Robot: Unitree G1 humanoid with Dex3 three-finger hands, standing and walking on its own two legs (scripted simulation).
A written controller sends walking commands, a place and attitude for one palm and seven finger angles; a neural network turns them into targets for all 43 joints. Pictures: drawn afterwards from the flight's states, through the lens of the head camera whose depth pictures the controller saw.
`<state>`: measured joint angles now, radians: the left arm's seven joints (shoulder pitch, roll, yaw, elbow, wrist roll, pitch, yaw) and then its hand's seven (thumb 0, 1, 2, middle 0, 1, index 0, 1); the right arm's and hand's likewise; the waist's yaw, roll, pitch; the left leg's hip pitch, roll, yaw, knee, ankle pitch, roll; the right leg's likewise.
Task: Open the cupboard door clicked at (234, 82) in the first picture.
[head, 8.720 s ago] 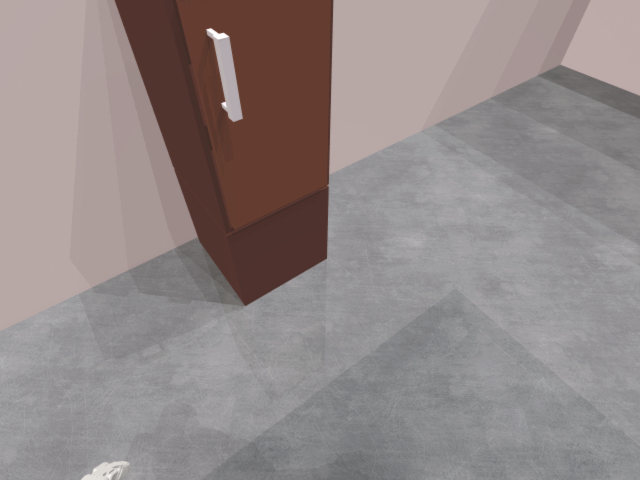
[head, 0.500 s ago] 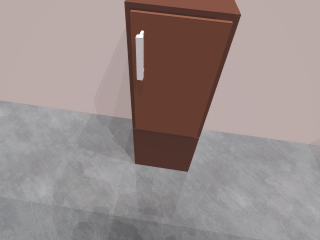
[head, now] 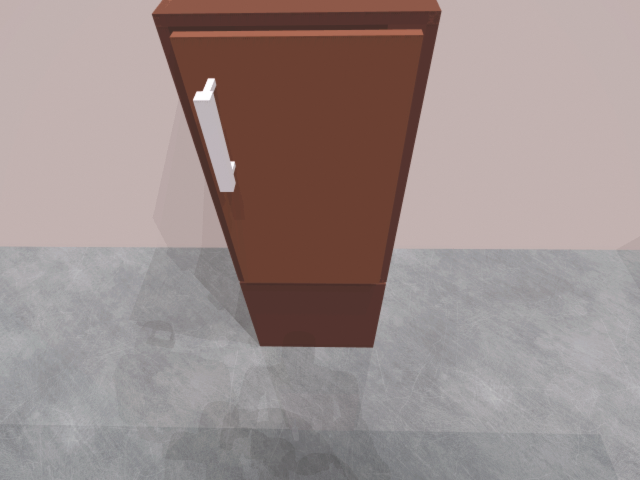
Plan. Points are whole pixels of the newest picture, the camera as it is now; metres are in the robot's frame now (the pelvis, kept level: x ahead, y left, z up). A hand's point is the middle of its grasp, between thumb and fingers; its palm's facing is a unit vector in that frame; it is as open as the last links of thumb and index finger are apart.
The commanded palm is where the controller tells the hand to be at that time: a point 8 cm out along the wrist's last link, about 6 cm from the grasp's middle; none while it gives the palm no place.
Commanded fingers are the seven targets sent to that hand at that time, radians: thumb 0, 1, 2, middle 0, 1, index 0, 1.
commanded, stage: come to a stop and stand still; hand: left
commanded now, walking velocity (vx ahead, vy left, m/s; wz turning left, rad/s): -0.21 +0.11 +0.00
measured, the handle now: (219, 138) +0.57 +0.17 +0.11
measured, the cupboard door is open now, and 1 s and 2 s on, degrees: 0 0 0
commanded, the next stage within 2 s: look again from close up in 1.02 s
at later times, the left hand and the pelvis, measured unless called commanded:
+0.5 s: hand out of the picture -0.03 +0.26 -0.16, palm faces +0.02 -0.96 -0.28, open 7.4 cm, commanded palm none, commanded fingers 0.00 0.90 0.90 -0.20 -0.30 -0.20 -0.30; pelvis -0.06 +0.06 +0.00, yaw -2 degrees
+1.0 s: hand out of the picture -0.08 +0.23 -0.16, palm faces +0.02 -0.98 -0.20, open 7.3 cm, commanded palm none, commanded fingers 0.00 0.90 0.90 -0.20 -0.30 -0.20 -0.30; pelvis -0.08 +0.06 +0.01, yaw +1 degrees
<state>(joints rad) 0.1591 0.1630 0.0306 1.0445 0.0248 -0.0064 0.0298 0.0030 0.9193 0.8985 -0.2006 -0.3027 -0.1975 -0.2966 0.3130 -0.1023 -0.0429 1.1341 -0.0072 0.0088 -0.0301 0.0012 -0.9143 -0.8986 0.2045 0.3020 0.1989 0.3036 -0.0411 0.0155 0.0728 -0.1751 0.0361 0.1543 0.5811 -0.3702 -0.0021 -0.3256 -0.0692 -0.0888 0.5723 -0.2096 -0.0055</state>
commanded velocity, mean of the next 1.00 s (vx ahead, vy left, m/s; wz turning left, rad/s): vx -0.01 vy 0.01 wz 0.00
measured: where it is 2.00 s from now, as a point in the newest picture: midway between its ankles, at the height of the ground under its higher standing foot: outside the picture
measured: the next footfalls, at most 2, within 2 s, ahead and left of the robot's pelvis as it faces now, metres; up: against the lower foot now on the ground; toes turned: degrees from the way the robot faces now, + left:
left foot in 0.26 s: +0.05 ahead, +0.14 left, +0.00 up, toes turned +5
right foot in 0.46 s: +0.05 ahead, -0.06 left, +0.00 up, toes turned -2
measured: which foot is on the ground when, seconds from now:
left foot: up 0.00-0.24, down 0.26-1.00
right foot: down 0.00-0.28, up 0.30-0.44, down 0.46-1.00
